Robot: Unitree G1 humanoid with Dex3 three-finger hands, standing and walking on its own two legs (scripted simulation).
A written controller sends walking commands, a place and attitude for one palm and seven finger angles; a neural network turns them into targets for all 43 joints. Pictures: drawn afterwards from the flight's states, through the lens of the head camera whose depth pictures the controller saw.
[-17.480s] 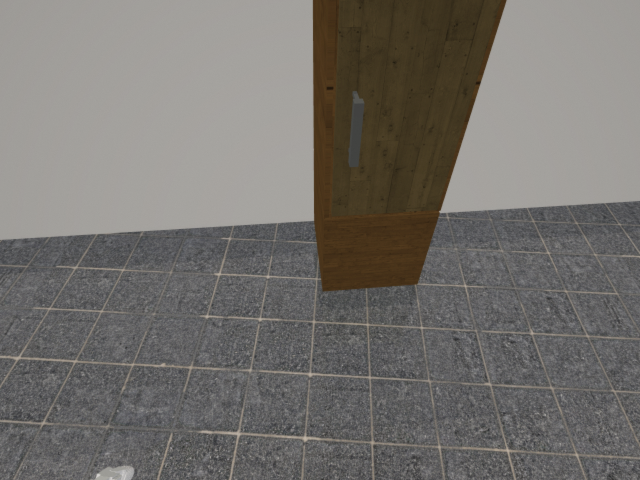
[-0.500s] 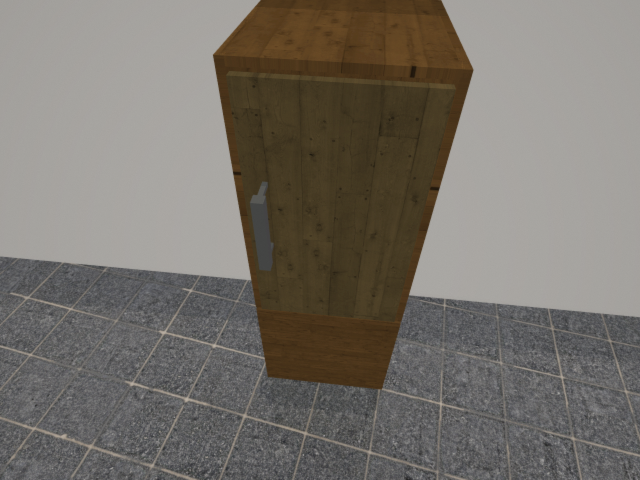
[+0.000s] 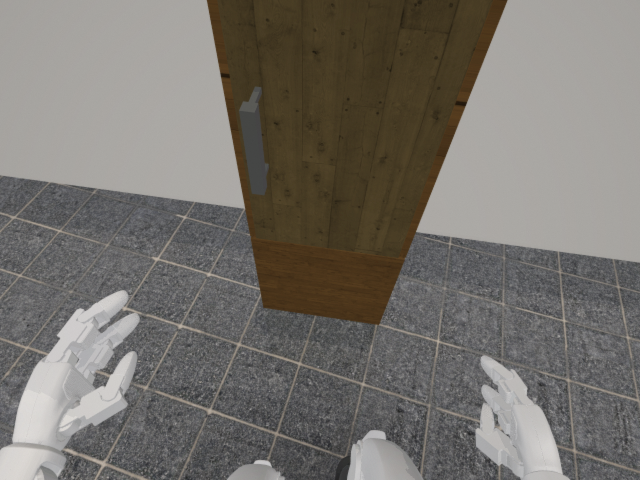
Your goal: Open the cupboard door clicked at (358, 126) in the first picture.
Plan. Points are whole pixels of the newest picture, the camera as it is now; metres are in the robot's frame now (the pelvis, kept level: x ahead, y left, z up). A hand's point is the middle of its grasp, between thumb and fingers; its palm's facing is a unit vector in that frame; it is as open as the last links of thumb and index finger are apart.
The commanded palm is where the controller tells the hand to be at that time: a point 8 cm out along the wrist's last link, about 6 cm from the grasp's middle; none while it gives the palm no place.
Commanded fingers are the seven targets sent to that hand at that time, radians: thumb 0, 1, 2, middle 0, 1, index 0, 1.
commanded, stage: raise the hand with hooked fingers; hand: left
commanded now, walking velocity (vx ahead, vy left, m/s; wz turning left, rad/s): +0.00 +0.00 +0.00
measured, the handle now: (258, 144) +0.61 +0.13 +0.04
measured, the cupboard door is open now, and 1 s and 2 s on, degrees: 0 0 0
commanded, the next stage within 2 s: move the hooked fingers beside the handle in 1.76 s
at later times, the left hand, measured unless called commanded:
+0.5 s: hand (95, 363) +0.24 +0.27 +0.02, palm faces -0.08 -1.00 -0.04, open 11.1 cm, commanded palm +0.21 +0.32 +0.03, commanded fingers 0.00 -0.10 0.47 -0.27 -0.94 -0.27 -0.94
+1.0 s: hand (79, 322) +0.28 +0.30 +0.04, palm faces -0.07 -1.00 -0.06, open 13.7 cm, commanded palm +0.26 +0.34 +0.05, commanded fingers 0.00 -0.50 0.30 -0.30 -1.20 -0.30 -1.20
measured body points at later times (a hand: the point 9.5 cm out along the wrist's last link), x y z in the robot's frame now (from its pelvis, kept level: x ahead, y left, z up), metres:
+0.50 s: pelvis +0.01 +0.03 -0.02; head +0.10 +0.04 +0.42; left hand +0.24 +0.32 +0.03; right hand +0.20 -0.21 -0.10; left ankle -0.02 +0.11 -0.67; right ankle +0.10 -0.09 -0.67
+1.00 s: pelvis +0.03 +0.03 -0.01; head +0.10 +0.05 +0.43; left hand +0.28 +0.35 +0.04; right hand +0.21 -0.21 -0.07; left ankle -0.02 +0.11 -0.67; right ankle +0.10 -0.09 -0.67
